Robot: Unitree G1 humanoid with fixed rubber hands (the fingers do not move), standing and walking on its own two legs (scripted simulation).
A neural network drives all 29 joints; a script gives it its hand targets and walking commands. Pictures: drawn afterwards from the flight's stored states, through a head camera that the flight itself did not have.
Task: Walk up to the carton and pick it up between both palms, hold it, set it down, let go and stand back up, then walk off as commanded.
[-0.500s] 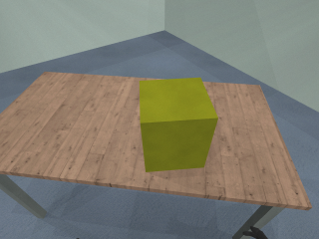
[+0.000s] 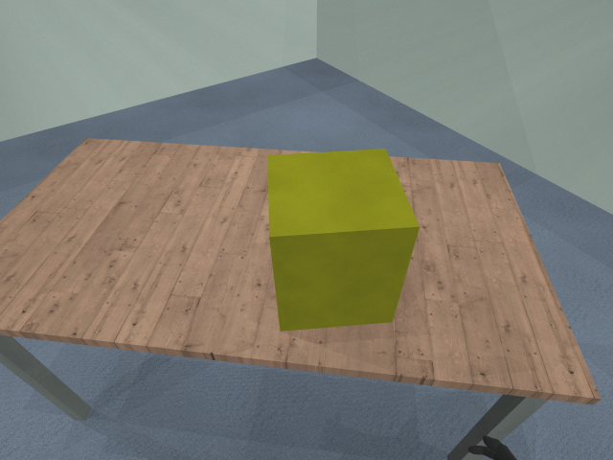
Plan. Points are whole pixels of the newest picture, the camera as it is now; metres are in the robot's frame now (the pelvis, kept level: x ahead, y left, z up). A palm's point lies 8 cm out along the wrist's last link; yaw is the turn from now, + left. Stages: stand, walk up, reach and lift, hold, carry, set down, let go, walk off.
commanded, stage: walk off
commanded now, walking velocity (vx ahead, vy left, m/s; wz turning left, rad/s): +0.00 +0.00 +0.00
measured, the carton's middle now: (332, 241) +0.50 +0.03 -0.01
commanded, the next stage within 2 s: none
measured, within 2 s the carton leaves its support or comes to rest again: neither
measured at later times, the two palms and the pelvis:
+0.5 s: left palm out of the picture +0.02 +0.32 -0.14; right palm out of the picture +0.06 -0.22 -0.11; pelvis -0.06 +0.04 -0.01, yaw +0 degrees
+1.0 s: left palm out of the picture -0.20 +0.28 -0.12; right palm out of the picture -0.13 -0.28 -0.16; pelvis -0.24 -0.03 -0.03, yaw +0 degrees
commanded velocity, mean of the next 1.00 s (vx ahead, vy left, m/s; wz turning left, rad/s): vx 0.00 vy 0.00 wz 0.00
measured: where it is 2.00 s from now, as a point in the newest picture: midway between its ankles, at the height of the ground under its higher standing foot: outside the picture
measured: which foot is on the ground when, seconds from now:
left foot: down 0.00-0.86, up 0.88-1.00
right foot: down 0.00-0.38, up 0.40-0.84, down 0.86-1.00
